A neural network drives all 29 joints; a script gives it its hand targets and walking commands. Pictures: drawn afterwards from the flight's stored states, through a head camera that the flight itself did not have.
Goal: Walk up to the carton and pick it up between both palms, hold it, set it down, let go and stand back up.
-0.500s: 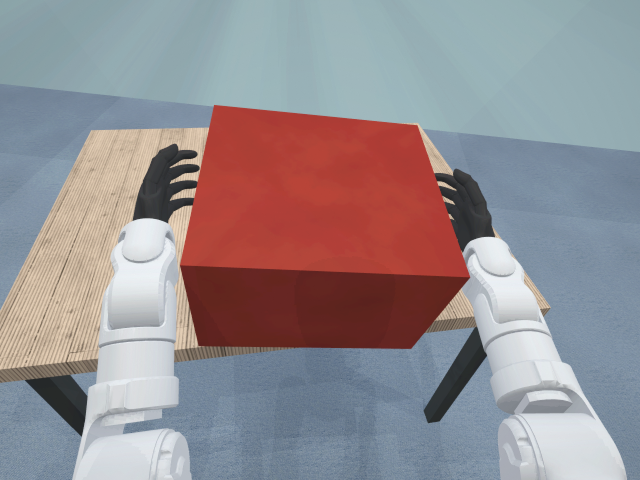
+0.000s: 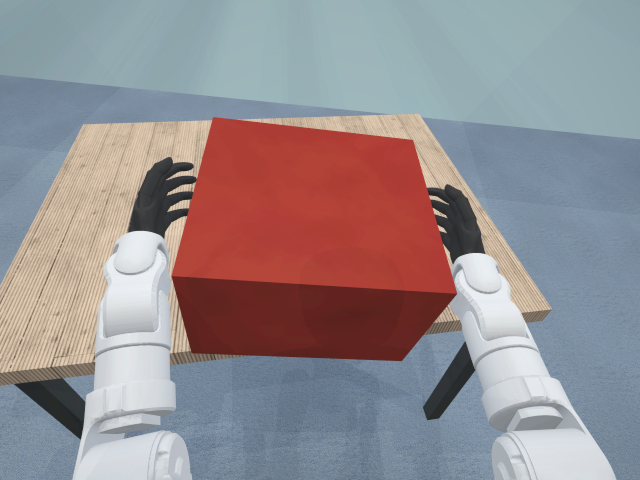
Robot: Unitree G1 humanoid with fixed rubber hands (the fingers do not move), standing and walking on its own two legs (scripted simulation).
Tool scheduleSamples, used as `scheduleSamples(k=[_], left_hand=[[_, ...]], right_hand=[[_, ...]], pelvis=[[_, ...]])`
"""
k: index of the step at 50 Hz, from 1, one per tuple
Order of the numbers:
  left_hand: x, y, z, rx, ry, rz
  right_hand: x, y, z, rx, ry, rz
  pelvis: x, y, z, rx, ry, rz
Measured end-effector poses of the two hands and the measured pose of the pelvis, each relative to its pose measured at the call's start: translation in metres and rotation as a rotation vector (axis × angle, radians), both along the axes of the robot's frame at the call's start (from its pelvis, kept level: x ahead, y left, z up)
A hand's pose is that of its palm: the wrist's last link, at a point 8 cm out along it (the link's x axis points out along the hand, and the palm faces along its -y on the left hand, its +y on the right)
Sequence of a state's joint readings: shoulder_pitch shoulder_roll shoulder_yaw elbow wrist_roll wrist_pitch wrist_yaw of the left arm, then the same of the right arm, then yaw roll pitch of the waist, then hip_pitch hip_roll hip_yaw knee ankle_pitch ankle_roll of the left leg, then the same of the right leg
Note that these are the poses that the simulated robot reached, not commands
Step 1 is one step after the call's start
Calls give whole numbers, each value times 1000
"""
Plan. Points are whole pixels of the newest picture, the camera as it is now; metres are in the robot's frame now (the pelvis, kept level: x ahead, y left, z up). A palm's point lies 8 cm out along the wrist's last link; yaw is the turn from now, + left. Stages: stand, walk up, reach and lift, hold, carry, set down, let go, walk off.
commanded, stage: set down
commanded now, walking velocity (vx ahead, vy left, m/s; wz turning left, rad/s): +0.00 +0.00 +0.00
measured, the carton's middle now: (308, 240) +0.41 +0.02 +0.08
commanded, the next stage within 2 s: none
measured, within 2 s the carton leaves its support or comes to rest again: neither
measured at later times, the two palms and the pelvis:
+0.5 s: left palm (161, 224) +0.39 +0.21 +0.13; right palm (455, 242) +0.38 -0.17 +0.11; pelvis -0.01 +0.00 +0.00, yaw +1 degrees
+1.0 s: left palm (173, 222) +0.41 +0.21 +0.11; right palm (449, 240) +0.41 -0.18 +0.09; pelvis +0.00 +0.01 +0.00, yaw +1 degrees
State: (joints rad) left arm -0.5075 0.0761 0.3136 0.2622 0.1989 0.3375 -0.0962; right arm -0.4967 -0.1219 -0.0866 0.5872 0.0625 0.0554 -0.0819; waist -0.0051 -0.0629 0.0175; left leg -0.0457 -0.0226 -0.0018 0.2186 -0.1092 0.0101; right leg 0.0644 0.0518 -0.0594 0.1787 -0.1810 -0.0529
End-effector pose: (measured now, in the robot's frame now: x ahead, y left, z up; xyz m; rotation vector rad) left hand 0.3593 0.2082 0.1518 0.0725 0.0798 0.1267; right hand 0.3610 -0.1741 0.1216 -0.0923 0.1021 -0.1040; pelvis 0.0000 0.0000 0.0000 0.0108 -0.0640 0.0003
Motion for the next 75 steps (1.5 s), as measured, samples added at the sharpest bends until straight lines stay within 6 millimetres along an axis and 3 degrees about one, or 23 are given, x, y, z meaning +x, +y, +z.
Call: scheduleSamples(k=[19,75], left_hand=[[19,1,-18,-15,44,-4],[77,-6,-67,-13,132,-14]], right_hand=[[16,0,-10,-10,43,-3],[63,-8,-55,2,128,-18]], pelvis=[[-8,-2,0,-3,54,18],[6,10,0,-12,276,19]])
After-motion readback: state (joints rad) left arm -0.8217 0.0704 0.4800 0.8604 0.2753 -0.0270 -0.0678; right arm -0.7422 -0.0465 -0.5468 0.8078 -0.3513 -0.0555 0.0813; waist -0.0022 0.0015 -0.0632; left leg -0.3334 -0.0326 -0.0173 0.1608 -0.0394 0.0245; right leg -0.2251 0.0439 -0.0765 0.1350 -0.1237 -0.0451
